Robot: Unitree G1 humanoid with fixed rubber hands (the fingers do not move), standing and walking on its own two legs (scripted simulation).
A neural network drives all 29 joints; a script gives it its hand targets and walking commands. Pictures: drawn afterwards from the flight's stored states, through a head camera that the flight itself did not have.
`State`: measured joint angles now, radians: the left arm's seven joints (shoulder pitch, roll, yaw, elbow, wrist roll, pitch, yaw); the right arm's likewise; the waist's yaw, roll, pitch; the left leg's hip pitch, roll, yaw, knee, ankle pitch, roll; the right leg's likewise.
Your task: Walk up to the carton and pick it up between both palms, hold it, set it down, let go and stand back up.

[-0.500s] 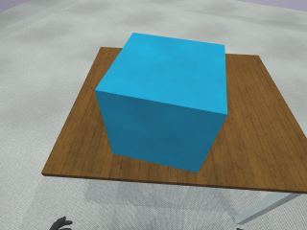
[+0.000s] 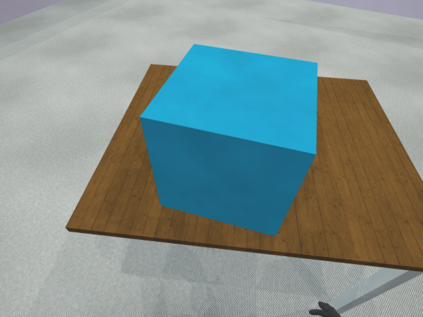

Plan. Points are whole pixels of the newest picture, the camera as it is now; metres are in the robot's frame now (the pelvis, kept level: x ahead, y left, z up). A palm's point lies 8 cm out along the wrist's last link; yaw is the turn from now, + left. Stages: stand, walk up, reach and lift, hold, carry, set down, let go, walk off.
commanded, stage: stand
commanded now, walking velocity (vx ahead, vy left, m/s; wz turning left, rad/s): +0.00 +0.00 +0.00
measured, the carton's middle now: (234, 138) +0.50 -0.05 +0.04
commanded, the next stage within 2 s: none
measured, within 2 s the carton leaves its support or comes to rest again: neither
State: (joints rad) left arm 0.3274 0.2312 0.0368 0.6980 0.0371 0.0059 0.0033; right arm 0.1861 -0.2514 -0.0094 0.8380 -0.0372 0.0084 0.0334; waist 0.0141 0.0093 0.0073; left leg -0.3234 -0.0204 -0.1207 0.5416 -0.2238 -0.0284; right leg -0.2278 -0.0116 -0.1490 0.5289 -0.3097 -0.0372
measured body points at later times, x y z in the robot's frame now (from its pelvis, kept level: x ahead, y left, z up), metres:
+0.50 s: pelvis +0.00 +0.00 +0.00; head +0.02 +0.00 +0.45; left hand +0.06 +0.26 -0.13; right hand +0.09 -0.25 -0.13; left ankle +0.04 +0.14 -0.73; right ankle -0.01 -0.09 -0.73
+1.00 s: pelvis +0.01 +0.00 +0.00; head +0.02 +0.00 +0.45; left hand +0.06 +0.26 -0.13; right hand +0.09 -0.26 -0.14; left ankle +0.04 +0.14 -0.73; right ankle -0.01 -0.09 -0.73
